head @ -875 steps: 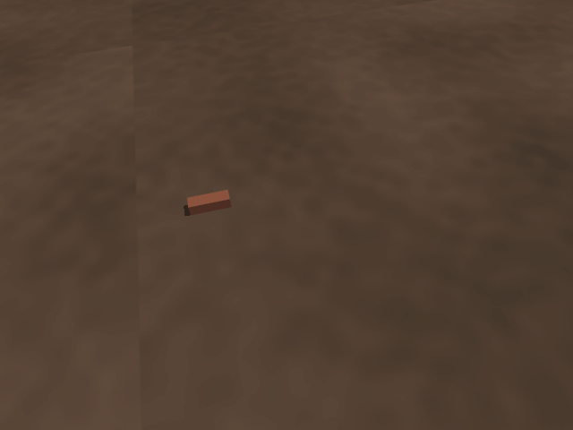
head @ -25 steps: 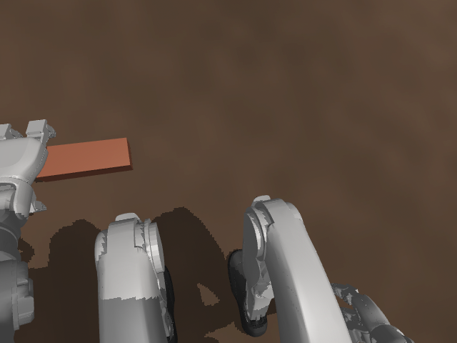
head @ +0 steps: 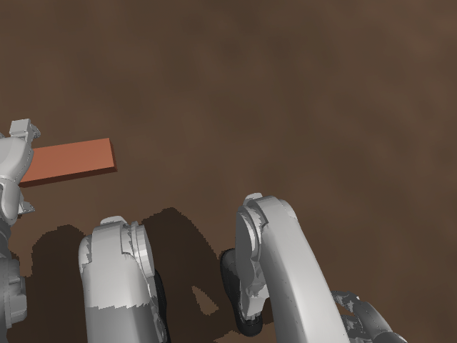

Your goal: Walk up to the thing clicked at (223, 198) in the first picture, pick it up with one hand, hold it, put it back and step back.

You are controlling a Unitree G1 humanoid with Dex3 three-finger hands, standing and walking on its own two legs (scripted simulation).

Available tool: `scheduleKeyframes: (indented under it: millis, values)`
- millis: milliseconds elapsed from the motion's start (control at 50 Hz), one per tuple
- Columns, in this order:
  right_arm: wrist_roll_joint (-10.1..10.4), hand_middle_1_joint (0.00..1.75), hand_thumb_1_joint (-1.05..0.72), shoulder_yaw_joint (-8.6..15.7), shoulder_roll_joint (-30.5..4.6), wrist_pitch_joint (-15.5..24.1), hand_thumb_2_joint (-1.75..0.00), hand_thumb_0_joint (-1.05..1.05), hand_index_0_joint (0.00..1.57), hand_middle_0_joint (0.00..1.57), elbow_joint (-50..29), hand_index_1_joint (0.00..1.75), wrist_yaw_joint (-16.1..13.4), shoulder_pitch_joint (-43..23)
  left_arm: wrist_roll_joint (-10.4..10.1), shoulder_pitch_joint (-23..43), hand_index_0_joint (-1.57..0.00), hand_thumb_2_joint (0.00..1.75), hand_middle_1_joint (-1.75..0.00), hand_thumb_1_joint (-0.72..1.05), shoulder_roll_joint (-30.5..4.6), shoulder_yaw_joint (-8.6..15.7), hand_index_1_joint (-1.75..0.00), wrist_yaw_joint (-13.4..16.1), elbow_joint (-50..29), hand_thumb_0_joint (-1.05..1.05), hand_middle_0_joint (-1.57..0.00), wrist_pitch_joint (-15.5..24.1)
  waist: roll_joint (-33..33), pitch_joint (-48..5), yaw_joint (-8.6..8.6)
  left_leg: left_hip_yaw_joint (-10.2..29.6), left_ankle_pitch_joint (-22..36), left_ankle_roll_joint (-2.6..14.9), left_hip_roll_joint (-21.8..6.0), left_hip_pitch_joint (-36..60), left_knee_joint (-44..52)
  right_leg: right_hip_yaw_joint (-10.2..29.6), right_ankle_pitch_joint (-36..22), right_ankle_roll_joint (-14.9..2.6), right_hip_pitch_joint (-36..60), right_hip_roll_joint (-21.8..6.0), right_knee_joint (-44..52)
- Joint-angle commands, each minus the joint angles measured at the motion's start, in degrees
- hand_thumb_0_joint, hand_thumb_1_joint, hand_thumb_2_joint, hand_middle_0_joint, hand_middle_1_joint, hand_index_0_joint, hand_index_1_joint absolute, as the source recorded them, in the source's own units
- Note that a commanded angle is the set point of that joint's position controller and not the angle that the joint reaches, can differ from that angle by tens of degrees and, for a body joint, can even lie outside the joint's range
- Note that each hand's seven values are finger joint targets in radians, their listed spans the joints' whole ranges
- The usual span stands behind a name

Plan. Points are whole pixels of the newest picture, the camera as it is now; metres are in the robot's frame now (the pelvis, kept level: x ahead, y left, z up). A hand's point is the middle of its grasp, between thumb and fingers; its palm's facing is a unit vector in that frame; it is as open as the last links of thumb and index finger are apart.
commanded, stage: rise first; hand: left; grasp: from above
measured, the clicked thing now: (66, 162) +0.47 +0.29 -0.31
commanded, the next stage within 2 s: approach in 1.56 s
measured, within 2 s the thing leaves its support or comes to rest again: neither
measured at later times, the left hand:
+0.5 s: hand (26, 173) +0.42 +0.32 -0.20, palm faces -0.44 -0.09 -0.89, open 14.2 cm
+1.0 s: hand (23, 169) +0.43 +0.33 -0.20, palm faces -0.44 -0.09 -0.89, open 14.2 cm
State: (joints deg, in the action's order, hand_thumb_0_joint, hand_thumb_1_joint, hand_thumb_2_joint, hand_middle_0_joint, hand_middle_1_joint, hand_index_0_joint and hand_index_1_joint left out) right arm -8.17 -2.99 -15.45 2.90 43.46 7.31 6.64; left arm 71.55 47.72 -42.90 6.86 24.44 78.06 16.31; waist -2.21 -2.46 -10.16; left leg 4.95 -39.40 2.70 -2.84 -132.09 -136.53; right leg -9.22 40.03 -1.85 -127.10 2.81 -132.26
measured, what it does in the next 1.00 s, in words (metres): stands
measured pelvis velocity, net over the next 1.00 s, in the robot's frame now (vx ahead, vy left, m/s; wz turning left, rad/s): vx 0.00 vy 0.00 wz -0.02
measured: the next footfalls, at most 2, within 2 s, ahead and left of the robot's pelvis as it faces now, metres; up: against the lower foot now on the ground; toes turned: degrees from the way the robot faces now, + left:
none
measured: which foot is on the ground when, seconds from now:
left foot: down 0.00-1.00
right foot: down 0.00-1.00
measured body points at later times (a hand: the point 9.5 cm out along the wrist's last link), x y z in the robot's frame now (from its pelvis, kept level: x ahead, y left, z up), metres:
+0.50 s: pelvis +0.00 +0.00 -0.01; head +0.24 +0.08 +0.36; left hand +0.44 +0.32 -0.14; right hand +0.07 -0.27 -0.11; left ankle +0.08 +0.12 -0.30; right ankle +0.09 -0.10 -0.30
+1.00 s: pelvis +0.00 +0.00 -0.01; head +0.24 +0.09 +0.35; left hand +0.45 +0.33 -0.15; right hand +0.06 -0.27 -0.11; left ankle +0.08 +0.12 -0.30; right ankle +0.09 -0.10 -0.30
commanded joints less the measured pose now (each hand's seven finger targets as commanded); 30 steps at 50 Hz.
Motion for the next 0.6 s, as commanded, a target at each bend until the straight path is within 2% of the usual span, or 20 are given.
scheduleKeyframes:
  millis: [0,20,40,60,140,200,240,300,340,360,400,460,480,540,560,580]
  values:
    - [0.0,0.3,-0.91,4.0,-13.5,0.5,-0.9,0.0,0.2,0.2,-0.8,0.3,-0.8,11.2,-0.3,14.6,-0.06,1.02,-1.01,-0.57,-15.6,2.3,-1.01,2.5,-7.3,0.0,-0.06,0.0,16.4,-38.0,0.16,-0.8,10.1,-0.44,1.7,30.3,13.4,0.4,-12.8,-0.61,17.1,2.0,13.9]
    - [0.1,0.3,-0.91,4.1,-13.5,0.5,-0.9,0.0,0.2,0.2,-0.8,0.3,-0.9,11.1,-0.5,15.5,-0.06,1.02,-1.02,-0.56,-16.1,2.4,-1.02,2.6,-7.5,0.0,-0.06,0.1,15.8,-38.5,0.21,-1.0,9.7,-0.27,1.6,29.6,13.1,0.6,-12.5,-0.54,17.2,2.1,14.1]
    - [0.2,0.3,-0.91,4.2,-13.7,0.6,-0.91,0.0,0.2,0.2,-1.0,0.3,-0.9,10.9,-0.8,14.9,-0.04,1.09,-0.96,-0.61,-15.7,2.3,-0.99,2.6,-7.3,0.0,-0.07,0.0,15.8,-38.0,0.05,-0.7,9.5,-0.35,1.5,30.1,13.1,0.6,-12.2,-0.53,16.4,1.9,13.8]
    - [0.0,0.3,-0.91,3.9,-13.4,0.6,-0.91,0.0,0.2,0.2,-1.0,0.3,-0.9,11.1,-0.9,15.1,-0.06,1.02,-1.01,-0.57,-15.0,1.7,-1.01,2.6,-7.4,0.0,-0.06,-0.1,16.6,-38.4,-0.11,-0.7,9.9,-0.42,1.6,30.1,13.1,0.5,-12.6,-0.48,17.0,2.0,13.8]
    - [0.1,0.3,-0.91,4.2,-14.0,0.7,-0.9,0.0,0.2,0.2,-0.7,0.3,-0.9,11.6,-0.7,15.1,-0.06,1.03,-1.0,-0.58,-15.3,2.1,-1.01,2.7,-7.0,0.0,-0.07,-0.5,17.3,-39.2,-0.48,0.0,11.5,-0.73,1.4,32.0,12.9,-0.1,-13.9,-0.59,15.8,2.0,12.6]
    - [0.1,0.3,-0.91,3.6,-13.8,0.7,-0.9,0.0,0.2,0.2,-0.8,0.3,-0.8,11.5,-0.3,15.4,-0.06,1.02,-1.01,-0.57,-15.8,1.8,-1.01,2.7,-5.7,0.0,-0.07,-0.6,17.4,-38.2,-0.48,0.0,10.6,-0.73,1.4,30.7,12.8,-0.2,-13.2,-0.66,15.6,2.0,12.5]
    - [-0.1,0.3,-0.91,3.5,-13.9,0.7,-0.9,0.0,0.2,0.2,-0.7,0.3,-0.7,12.0,-0.1,16.6,-0.06,1.03,-1.01,-0.57,-16.0,1.8,-1.02,2.7,-6.2,0.0,-0.07,-0.5,16.7,-37.0,-1.25,-0.4,10.5,-0.47,1.5,29.1,12.4,-0.2,-13.3,-0.53,16.3,2.0,13.0]
    - [-0.1,0.3,-0.91,3.3,-14.2,1.0,-0.9,0.0,0.2,0.2,-1.1,0.3,-0.7,11.4,-0.8,16.2,-0.06,1.03,-1.01,-0.57,-14.5,1.2,-1.01,2.6,-5.0,0.0,-0.06,-0.9,17.3,-36.7,-1.18,0.1,8.8,-0.68,1.4,29.8,13.0,-0.5,-11.7,-0.58,14.7,1.9,12.6]
    - [0.1,0.3,-0.91,3.2,-14.3,1.1,-0.9,0.0,0.2,0.2,-1.3,0.3,-0.8,11.0,-0.6,16.0,-0.06,1.02,-1.02,-0.57,-15.4,0.9,-1.02,2.5,-4.2,0.0,-0.06,-1.0,18.2,-36.0,-1.05,0.4,8.0,-0.77,1.4,29.9,13.4,-0.5,-11.1,-0.72,14.1,1.9,12.6]
    - [0.0,0.3,-0.91,3.2,-14.4,1.1,-0.9,0.0,0.2,0.2,-1.2,0.3,-0.7,11.9,-0.3,17.3,-0.06,1.03,-1.01,-0.57,-16.5,1.6,-1.02,2.6,-6.0,0.0,-0.06,-0.9,17.9,-36.8,-1.3,0.3,8.8,-0.75,1.4,30.0,13.1,-0.6,-12.0,-0.63,15.0,1.9,12.7]
    - [0.1,0.3,-0.91,3.1,-14.1,0.9,-0.9,0.0,0.2,0.2,-1.0,0.3,-0.7,11.6,-0.4,17.7,-0.06,1.03,-1.01,-0.58,-16.5,1.5,-1.01,2.7,-6.5,0.0,-0.07,-0.8,17.7,-37.9,-1.09,0.1,9.6,-0.73,1.4,29.7,12.6,-0.5,-12.6,-0.71,15.3,2.0,12.2]
    - [-0.1,0.3,-0.91,2.6,-14.1,1.1,-0.9,0.0,0.2,0.2,-1.1,0.3,-0.6,11.9,-0.3,17.1,-0.06,1.03,-1.01,-0.58,-16.2,1.3,-1.02,2.8,-4.8,0.0,-0.06,-0.8,17.3,-37.0,-1.82,-0.4,10.6,-0.53,1.5,28.8,11.5,-0.4,-13.7,-0.42,16.3,2.2,12.7]
    - [-0.2,0.3,-0.91,2.6,-14.4,1.1,-0.9,0.0,0.2,0.2,-1.0,0.3,-0.6,12.1,-0.5,18.4,-0.06,1.02,-1.01,-0.57,-17.3,2.2,-1.02,3.0,-6.1,0.0,-0.06,-0.4,17.1,-37.3,-2.18,-0.1,10.4,-0.51,1.5,28.4,11.5,-0.6,-13.5,-0.38,16.5,2.1,12.4]
    - [-0.3,0.3,-0.91,2.4,-14.4,1.1,-0.9,0.0,0.2,0.2,-0.9,0.3,-0.6,12.0,0.1,18.2,-0.06,1.03,-1.01,-0.57,-17.9,2.2,-1.02,3.0,-4.9,0.0,-0.06,-0.4,18.0,-37.0,-1.74,0.1,9.9,-0.68,1.5,29.1,11.9,-0.7,-12.9,-0.56,15.5,2.2,12.3]
    - [-0.2,0.3,-0.91,2.1,-14.3,1.2,-0.9,0.0,0.2,0.2,-1.2,0.3,-0.6,11.7,0.3,16.5,-0.06,1.03,-1.02,-0.57,-17.1,1.8,-1.02,3.0,-2.3,0.0,-0.06,-0.6,18.7,-35.9,-1.63,0.1,9.1,-0.8,1.5,28.5,12.2,-0.8,-12.1,-0.71,15.1,2.1,11.9]
    - [-0.4,0.3,-0.91,2.4,-14.7,1.2,-0.9,0.0,0.2,0.2,-1.0,0.3,-0.4,12.2,0.1,17.6,-0.06,1.03,-1.01,-0.57,-17.3,2.4,-1.02,3.1,-3.9,0.0,-0.06,-0.6,18.6,-36.2,-2.14,0.4,10.4,-0.88,1.4,29.7,12.1,-1.1,-13.2,-0.58,15.2,2.0,11.7]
